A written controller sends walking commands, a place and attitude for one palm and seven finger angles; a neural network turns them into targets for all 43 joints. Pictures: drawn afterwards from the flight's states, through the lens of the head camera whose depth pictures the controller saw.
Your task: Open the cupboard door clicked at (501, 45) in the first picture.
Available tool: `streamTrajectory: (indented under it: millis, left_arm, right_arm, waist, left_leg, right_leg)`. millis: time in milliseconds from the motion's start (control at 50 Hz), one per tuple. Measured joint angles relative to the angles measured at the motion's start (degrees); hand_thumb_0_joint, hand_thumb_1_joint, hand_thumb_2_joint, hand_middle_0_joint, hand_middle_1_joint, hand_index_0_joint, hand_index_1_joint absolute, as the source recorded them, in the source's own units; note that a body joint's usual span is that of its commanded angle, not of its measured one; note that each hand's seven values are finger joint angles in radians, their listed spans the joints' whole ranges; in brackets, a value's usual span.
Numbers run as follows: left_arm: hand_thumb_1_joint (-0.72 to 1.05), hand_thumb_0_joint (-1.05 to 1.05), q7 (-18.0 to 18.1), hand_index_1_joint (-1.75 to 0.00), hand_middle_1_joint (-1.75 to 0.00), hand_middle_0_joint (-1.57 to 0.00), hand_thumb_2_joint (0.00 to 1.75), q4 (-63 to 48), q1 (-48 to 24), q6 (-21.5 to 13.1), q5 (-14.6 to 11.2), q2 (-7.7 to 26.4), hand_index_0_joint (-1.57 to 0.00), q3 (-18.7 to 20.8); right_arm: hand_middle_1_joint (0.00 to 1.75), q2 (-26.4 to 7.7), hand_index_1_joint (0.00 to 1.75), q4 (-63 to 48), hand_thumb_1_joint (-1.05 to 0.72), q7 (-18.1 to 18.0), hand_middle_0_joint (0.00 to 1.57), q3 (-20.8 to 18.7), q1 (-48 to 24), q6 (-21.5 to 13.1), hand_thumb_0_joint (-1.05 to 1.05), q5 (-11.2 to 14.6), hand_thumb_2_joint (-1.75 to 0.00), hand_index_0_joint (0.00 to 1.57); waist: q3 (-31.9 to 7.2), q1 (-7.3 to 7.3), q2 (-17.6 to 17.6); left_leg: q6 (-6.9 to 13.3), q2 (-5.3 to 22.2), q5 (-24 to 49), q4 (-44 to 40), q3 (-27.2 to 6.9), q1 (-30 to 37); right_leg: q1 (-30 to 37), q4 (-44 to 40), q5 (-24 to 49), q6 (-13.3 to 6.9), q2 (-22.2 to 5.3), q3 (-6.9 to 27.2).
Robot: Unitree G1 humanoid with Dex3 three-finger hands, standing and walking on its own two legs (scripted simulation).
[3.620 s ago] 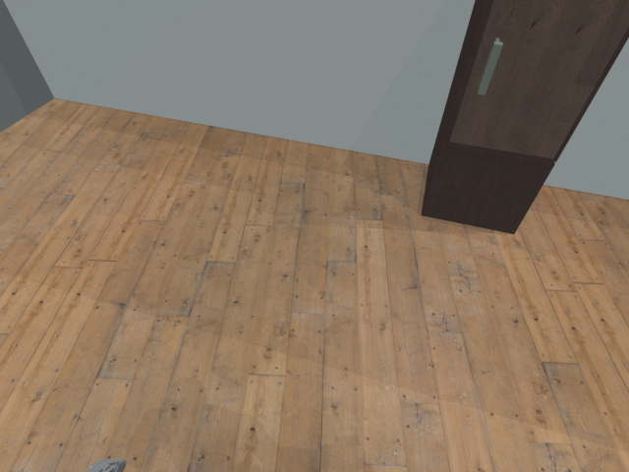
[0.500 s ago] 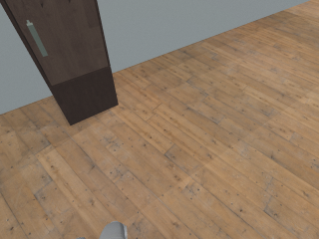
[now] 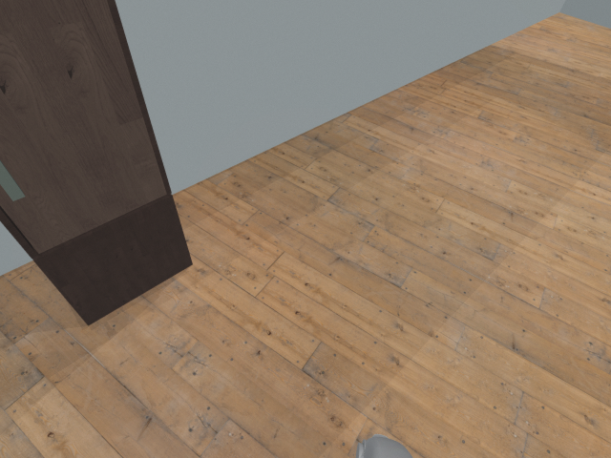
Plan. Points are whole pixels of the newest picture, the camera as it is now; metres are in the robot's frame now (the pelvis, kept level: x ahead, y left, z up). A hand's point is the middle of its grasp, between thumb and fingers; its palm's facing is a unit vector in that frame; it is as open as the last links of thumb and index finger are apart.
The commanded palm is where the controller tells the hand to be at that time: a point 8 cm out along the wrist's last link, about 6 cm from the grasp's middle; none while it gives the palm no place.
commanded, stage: walk to a spot facing it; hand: left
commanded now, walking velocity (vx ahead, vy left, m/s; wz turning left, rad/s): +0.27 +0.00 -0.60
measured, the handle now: out of the picture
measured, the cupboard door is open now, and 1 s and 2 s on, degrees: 0 0 0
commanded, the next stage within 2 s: turn to face it in 0.10 s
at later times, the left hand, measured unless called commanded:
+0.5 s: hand (262, 346) +0.33 +0.10 -0.16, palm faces -0.08 -0.98 -0.19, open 7.3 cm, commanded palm none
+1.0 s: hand (209, 365) +0.29 +0.18 -0.17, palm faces +0.23 -0.93 -0.27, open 7.4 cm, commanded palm none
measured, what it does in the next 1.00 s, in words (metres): walks ahead: right foot, then left foot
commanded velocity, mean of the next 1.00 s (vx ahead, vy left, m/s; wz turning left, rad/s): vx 0.04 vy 0.00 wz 0.40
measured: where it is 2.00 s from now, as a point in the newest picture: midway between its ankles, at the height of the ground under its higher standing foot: outside the picture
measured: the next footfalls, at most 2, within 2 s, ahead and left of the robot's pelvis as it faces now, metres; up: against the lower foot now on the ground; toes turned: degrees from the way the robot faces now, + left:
right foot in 0.22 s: +0.24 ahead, -0.16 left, +0.00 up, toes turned -16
left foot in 0.64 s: +0.32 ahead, +0.05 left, +0.00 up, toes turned +12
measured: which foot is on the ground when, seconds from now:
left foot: down 0.00-0.20, up 0.22-0.62, down 0.64-1.00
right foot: up 0.00-0.20, down 0.22-0.64, up 0.66-1.00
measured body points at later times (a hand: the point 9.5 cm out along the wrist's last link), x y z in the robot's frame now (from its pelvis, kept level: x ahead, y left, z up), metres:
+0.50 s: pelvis +0.19 -0.06 -0.01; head +0.20 -0.07 +0.44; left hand +0.33 +0.15 -0.15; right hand +0.19 -0.29 -0.17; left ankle +0.25 +0.07 -0.70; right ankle +0.20 -0.14 -0.74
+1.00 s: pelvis +0.24 -0.05 -0.01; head +0.28 -0.03 +0.44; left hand +0.27 +0.23 -0.15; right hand +0.35 -0.29 -0.15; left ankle +0.28 +0.05 -0.74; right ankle +0.26 -0.22 -0.69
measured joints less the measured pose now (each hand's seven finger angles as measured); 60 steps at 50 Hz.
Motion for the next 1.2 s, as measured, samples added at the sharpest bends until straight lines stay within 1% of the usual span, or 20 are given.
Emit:
streamTrajectory:
  millis: [100,160,200,220,260,280,320,380,460,600,620,640,660,700,740,800,960,1100,1140,1200]
  left_arm:
    - [0.91,0.00,-0.47,-0.30,-0.30,-0.20,0.90,-1.19,-4.19,0.32,-0.06,-0.28,-0.19,-0.20]
    - [0.91,0.00,-0.56,-0.30,-0.30,-0.20,0.90,-1.88,-6.73,-0.09,-0.08,0.07,-0.19,-0.41]
    - [0.91,0.00,-0.63,-0.30,-0.30,-0.20,0.90,-2.72,-7.97,-1.20,-0.06,0.69,-0.19,-0.64]
    - [0.91,0.00,-0.54,-0.30,-0.30,-0.20,0.90,-3.22,-8.35,-2.22,0.01,1.39,-0.19,-0.74]
    - [0.91,0.00,0.37,-0.30,-0.30,-0.20,0.90,-3.43,-9.62,-3.84,-0.62,1.64,-0.19,-0.92]
    - [0.91,0.00,0.84,-0.30,-0.30,-0.20,0.89,-3.39,-9.90,-4.12,-0.90,1.56,-0.19,-1.21]
    - [0.91,0.00,1.85,-0.30,-0.30,-0.20,0.89,-2.85,-9.94,-4.21,-1.15,1.00,-0.19,-1.84]
    - [0.91,0.00,2.81,-0.30,-0.30,-0.20,0.89,-1.54,-9.40,-4.08,-1.04,-0.18,-0.19,-3.00]
    - [0.92,0.00,3.30,-0.30,-0.30,-0.20,0.89,-0.77,-9.24,-3.43,-1.28,-1.95,-0.20,-3.80]
    - [0.93,-0.01,3.53,-0.30,-0.30,-0.20,0.89,-2.34,-8.91,-2.40,-0.88,-2.04,-0.20,-3.33]
    - [0.92,-0.01,3.55,-0.30,-0.30,-0.20,0.89,-2.48,-8.50,-2.09,-0.90,-1.76,-0.20,-3.13]
    - [0.92,-0.01,3.51,-0.30,-0.30,-0.20,0.89,-2.65,-7.89,-1.73,-1.03,-1.47,-0.20,-2.91]
    - [0.92,-0.01,3.46,-0.30,-0.30,-0.20,0.89,-2.70,-7.51,-1.20,-1.30,-0.97,-0.20,-2.57]
    - [0.92,0.00,3.63,-0.30,-0.30,-0.20,0.89,-2.63,-6.94,0.12,-1.31,0.11,-0.20,-2.08]
    - [0.92,0.00,3.56,-0.30,-0.30,-0.20,0.89,-2.21,-6.66,0.88,-1.15,1.00,-0.20,-1.55]
    - [0.92,0.00,3.21,-0.30,-0.30,-0.20,0.89,-2.22,-6.46,1.10,-1.11,2.06,-0.20,-0.88]
    - [0.91,0.00,3.34,-0.30,-0.30,-0.20,0.90,-3.84,-6.39,1.56,-1.25,3.63,-0.19,-0.31]
    - [0.91,0.00,3.43,-0.30,-0.30,-0.20,0.90,-6.27,-7.52,1.01,-1.66,2.60,-0.19,-1.34]
    - [0.91,0.00,3.39,-0.30,-0.30,-0.20,0.90,-7.43,-6.84,0.13,-1.50,2.27,-0.19,-1.85]
    - [0.91,0.00,3.58,-0.30,-0.30,-0.20,0.89,-7.86,-5.75,-0.22,-0.97,0.64,-0.20,-2.80]
  right_arm:
    - [0.30,-0.50,0.30,1.85,-0.92,0.31,0.20,-0.25,3.70,0.68,0.00,-0.25,-0.90,0.20]
    - [0.30,-0.54,0.30,2.32,-0.91,0.49,0.20,-0.36,5.53,1.13,0.00,-0.41,-0.90,0.20]
    - [0.30,-0.48,0.30,2.63,-0.91,0.70,0.20,-0.33,7.03,1.62,0.00,-0.25,-0.90,0.20]
    - [0.30,-0.14,0.30,2.86,-0.91,0.97,0.20,-0.23,7.83,2.02,0.01,0.08,-0.90,0.20]
    - [0.30,-0.14,0.30,3.47,-0.91,0.88,0.20,0.06,6.52,3.25,0.01,0.81,-0.90,0.20]
    - [0.30,-0.18,0.30,3.58,-0.91,0.66,0.20,0.12,5.46,3.67,0.01,0.99,-0.90,0.20]
    - [0.30,-0.29,0.30,3.34,-0.91,0.33,0.20,0.25,3.24,4.01,0.01,0.81,-0.90,0.20]
    - [0.30,-0.11,0.30,1.84,-0.91,0.06,0.20,0.72,0.25,4.30,0.01,0.51,-0.90,0.20]
    - [0.30,1.02,0.30,0.08,-0.91,0.41,0.20,1.32,-1.73,4.52,0.01,0.57,-0.90,0.20]
    - [0.30,0.56,0.30,-0.43,-0.93,1.63,0.20,0.83,-2.79,6.19,0.01,0.33,-0.90,0.20]
    - [0.30,0.43,0.30,-0.97,-0.93,1.84,0.20,0.75,-2.81,6.17,0.01,0.26,-0.90,0.20]
    - [0.30,0.12,0.30,-1.70,-0.93,2.02,0.20,0.63,-2.69,5.96,0.01,0.14,-0.90,0.20]
    - [0.30,0.06,0.30,-2.28,-0.92,2.06,0.20,0.46,-2.93,5.65,0.01,-0.06,-0.90,0.20]
    - [0.30,-0.04,0.30,-3.38,-0.92,1.81,0.20,0.47,-3.72,5.11,0.01,-0.15,-0.90,0.20]
    - [0.30,-0.18,0.30,-4.18,-0.91,1.37,0.20,0.52,-4.11,4.75,0.01,-0.12,-0.90,0.20]
    - [0.30,-0.45,0.30,-4.53,-0.91,0.97,0.20,0.64,-4.36,4.65,0.01,-0.01,-0.90,0.20]
    - [0.30,-1.40,0.30,-4.85,-0.90,1.48,0.21,-0.02,-5.14,5.36,0.01,0.16,-0.90,0.20]
    - [0.30,-3.33,0.30,-5.58,-0.90,2.00,0.21,-1.35,-6.10,6.77,0.01,0.06,-0.90,0.21]
    - [0.30,-3.99,0.30,-6.04,-0.90,2.17,0.21,-1.89,-5.92,7.31,0.01,0.35,-0.90,0.21]
    - [0.30,-5.36,0.30,-5.92,-0.90,2.21,0.20,-2.86,-6.20,8.41,0.01,0.14,-0.90,0.20]
  waist:
    - [1.90,-1.88,0.73]
    - [3.23,-3.40,1.56]
    - [3.92,-3.80,2.32]
    - [3.86,-3.72,1.84]
    - [4.83,-3.59,2.21]
    - [5.07,-3.73,2.41]
    - [4.77,-3.96,3.02]
    - [3.15,-4.69,3.73]
    - [1.30,-5.06,4.03]
    - [1.29,-3.19,1.90]
    - [1.42,-3.07,1.47]
    - [1.35,-3.02,1.19]
    - [1.45,-3.14,0.42]
    - [2.04,-3.17,-0.37]
    - [2.44,-3.33,-0.29]
    - [2.82,-2.95,0.07]
    - [2.33,-2.65,2.06]
    - [1.79,-3.39,3.97]
    - [1.03,-3.06,4.03]
    - [1.14,-2.62,5.25]
  left_leg:
    - [-2.22,1.10,-3.27,-1.35,3.27,5.25]
    - [-4.39,2.80,-7.01,0.94,5.37,7.65]
    - [-5.62,5.29,-10.86,7.09,6.03,7.64]
    - [-5.46,6.67,-12.31,14.23,5.30,5.49]
    - [-4.65,6.50,-14.86,34.30,-3.26,-3.03]
    - [-4.21,5.28,-14.39,42.27,-7.10,-7.18]
    - [-3.52,3.78,-10.84,50.15,-11.09,-13.82]
    - [-3.31,2.91,-6.70,47.05,-12.86,-20.41]
    - [-3.54,2.12,-3.34,36.12,-12.60,-23.30]
    - [-3.08,0.60,-2.50,22.34,-8.81,-19.14]
    - [-2.81,0.34,-0.90,19.61,-8.46,-17.69]
    - [-1.41,-0.07,1.46,16.77,-8.38,-16.33]
    - [0.84,-1.01,0.88,17.26,-8.34,-16.80]
    - [3.50,-2.18,-0.83,18.35,-8.37,-17.63]
    - [3.97,-2.99,-0.34,16.49,-8.92,-17.27]
    - [3.99,-4.34,2.48,11.37,-10.00,-15.61]
    - [3.30,-6.07,6.94,4.41,-14.87,-13.59]
    - [0.98,-7.49,7.72,6.13,-20.27,-15.49]
    - [0.02,-8.38,6.38,9.07,-21.35,-17.36]
    - [-1.50,-8.70,-6.22,24.91,-20.70,-22.53]
  right_leg:
    - [0.98,-14.50,1.33,0.20,-0.47,-2.39]
    - [3.64,-21.30,-0.21,-1.23,1.31,-4.09]
    - [7.47,-26.17,-0.74,-2.84,3.48,-5.74]
    - [9.10,-27.59,1.07,-4.48,3.87,-5.89]
    - [8.44,-22.89,-1.22,-6.13,4.58,-5.75]
    - [9.31,-22.44,-2.55,-6.20,4.83,-5.73]
    - [12.29,-24.77,-3.25,-5.55,5.45,-5.81]
    - [16.46,-30.02,-2.21,-4.96,5.90,-6.31]
    - [20.87,-34.14,-2.48,-4.56,5.65,-8.31]
    - [24.69,-31.15,-7.77,-2.35,3.45,-13.11]
    - [24.56,-29.39,-9.12,-1.86,2.85,-13.70]
    - [23.86,-26.81,-10.84,-1.29,2.11,-14.14]
    - [22.16,-22.76,-12.97,-0.28,1.11,-13.33]
    - [16.86,-11.03,-19.69,1.16,1.44,-8.02]
    - [12.09,-1.51,-19.44,1.99,2.29,-3.91]
    - [8.28,2.45,-14.71,2.92,2.07,-0.48]
    - [9.02,-6.69,-12.58,4.32,1.94,2.73]
    - [15.54,-21.31,-11.97,3.36,4.55,2.40]
    - [19.32,-30.63,-7.74,1.99,4.66,1.82]
    - [19.84,-29.41,-6.43,-0.65,4.12,-0.69]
